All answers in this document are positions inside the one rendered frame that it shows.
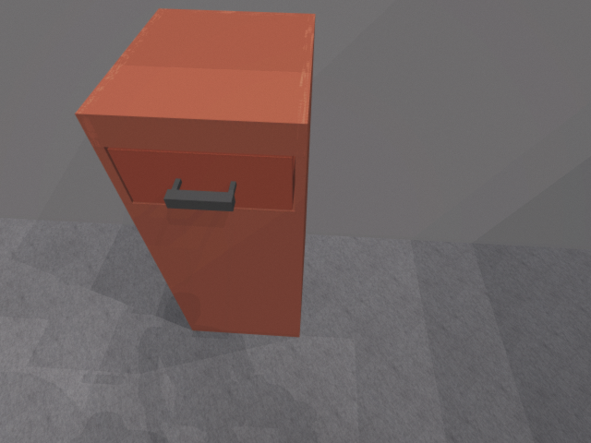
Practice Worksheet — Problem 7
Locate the cabinet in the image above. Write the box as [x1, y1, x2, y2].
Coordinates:
[75, 8, 315, 337]

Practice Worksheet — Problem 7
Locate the drawer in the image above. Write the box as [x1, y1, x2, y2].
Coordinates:
[107, 148, 296, 210]

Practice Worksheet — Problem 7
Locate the handle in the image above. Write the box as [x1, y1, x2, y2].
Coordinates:
[163, 178, 236, 211]

